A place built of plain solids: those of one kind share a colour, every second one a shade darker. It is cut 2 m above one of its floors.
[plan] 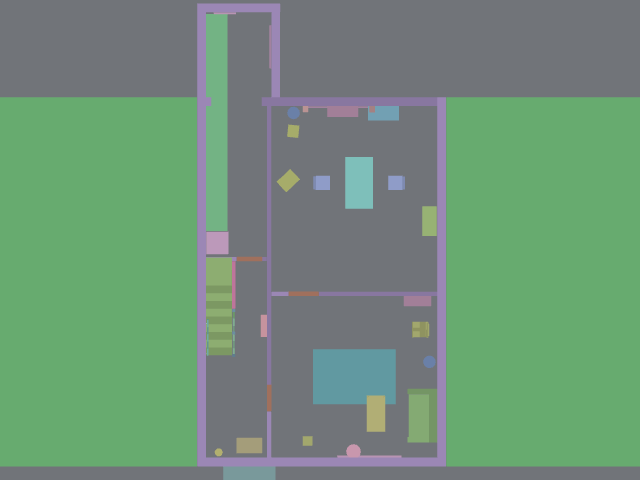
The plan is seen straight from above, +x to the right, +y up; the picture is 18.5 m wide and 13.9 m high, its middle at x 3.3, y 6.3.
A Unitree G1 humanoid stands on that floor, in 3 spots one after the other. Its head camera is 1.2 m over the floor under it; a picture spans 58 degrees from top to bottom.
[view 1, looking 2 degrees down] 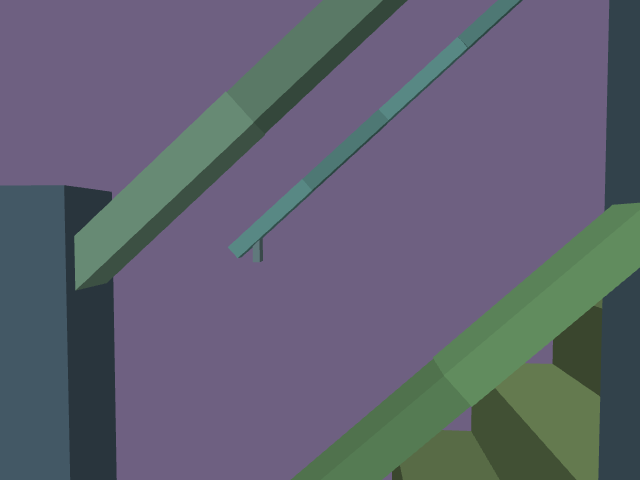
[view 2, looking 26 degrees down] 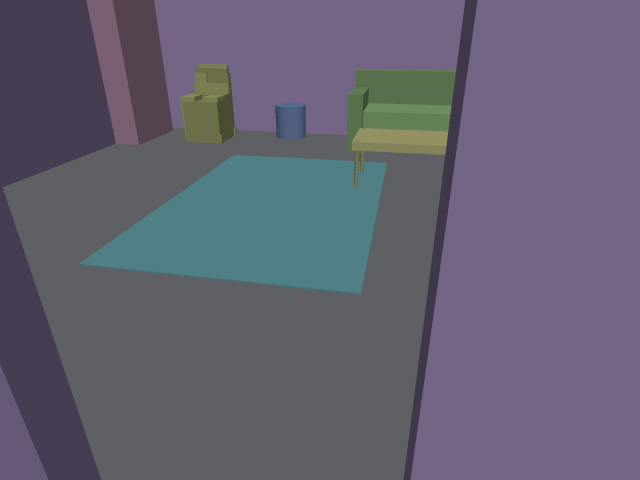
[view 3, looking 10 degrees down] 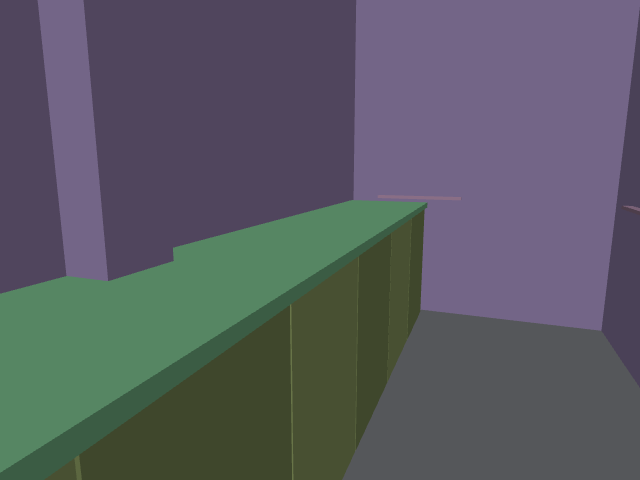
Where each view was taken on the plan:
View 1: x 1.26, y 3.29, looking -176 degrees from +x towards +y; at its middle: wall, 1.26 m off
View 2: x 1.26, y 1.39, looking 11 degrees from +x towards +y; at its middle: laid_rug_front_room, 2.72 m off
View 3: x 1.05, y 9.36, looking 111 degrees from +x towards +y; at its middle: worktop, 1.73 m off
